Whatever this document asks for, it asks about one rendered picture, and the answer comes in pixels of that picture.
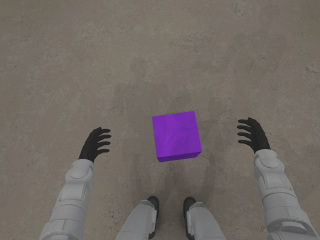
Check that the robot right forearm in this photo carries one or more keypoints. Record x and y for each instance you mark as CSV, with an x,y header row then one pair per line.
x,y
282,209

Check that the robot right foot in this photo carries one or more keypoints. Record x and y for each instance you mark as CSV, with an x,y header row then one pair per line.
x,y
188,202

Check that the right robot upper arm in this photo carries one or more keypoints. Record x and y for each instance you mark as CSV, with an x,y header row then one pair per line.
x,y
283,235

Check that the right robot hand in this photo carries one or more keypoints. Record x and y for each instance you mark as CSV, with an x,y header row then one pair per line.
x,y
258,138

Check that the left robot hand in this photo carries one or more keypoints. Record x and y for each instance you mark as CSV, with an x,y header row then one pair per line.
x,y
89,150

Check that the carton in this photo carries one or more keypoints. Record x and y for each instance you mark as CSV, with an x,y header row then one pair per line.
x,y
176,136

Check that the robot right shin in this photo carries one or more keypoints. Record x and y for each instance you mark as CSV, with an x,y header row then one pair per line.
x,y
197,204

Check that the robot left forearm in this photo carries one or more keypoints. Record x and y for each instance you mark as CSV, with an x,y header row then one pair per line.
x,y
69,212

